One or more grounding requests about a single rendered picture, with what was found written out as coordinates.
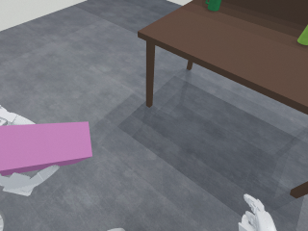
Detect table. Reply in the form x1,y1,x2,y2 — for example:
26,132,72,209
138,0,308,198

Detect left robot hand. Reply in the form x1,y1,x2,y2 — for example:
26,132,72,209
0,105,60,196

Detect right robot hand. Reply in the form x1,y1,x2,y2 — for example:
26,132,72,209
238,193,277,231

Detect sponge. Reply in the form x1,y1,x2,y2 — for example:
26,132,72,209
0,121,92,176

